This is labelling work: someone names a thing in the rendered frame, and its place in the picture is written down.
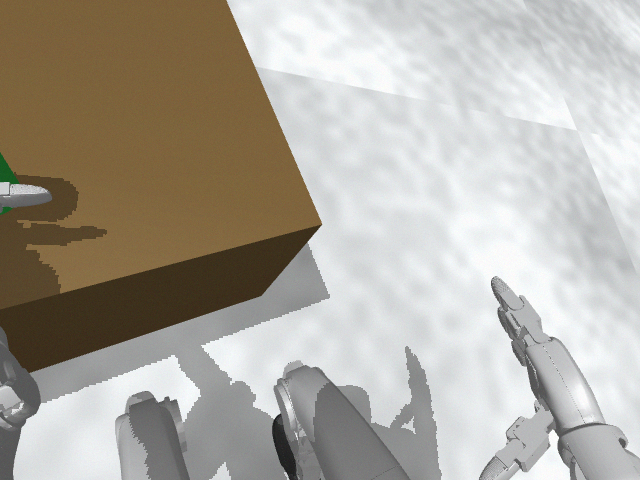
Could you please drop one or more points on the left robot hand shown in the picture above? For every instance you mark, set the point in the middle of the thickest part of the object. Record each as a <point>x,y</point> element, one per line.
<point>21,195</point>

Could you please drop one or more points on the right robot foot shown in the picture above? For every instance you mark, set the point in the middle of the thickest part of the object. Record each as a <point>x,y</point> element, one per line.
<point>283,449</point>

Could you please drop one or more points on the left robot arm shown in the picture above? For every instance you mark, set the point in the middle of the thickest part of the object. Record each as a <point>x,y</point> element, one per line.
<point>19,400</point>

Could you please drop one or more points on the right robot hand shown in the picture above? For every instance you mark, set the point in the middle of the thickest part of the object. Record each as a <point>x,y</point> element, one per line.
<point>564,397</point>

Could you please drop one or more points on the bottle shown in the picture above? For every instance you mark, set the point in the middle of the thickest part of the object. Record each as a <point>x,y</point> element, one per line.
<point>6,175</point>

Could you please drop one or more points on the right robot arm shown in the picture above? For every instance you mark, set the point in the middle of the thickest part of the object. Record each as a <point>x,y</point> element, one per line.
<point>596,451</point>

